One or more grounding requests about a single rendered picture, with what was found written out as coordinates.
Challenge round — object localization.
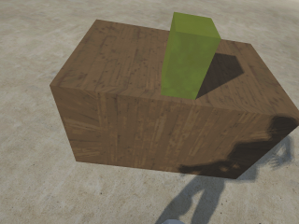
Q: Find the pedestal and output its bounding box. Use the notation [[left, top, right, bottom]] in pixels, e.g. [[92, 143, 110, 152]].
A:
[[50, 19, 299, 179]]

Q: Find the carton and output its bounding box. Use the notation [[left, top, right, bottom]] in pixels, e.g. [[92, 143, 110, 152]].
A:
[[161, 12, 221, 100]]

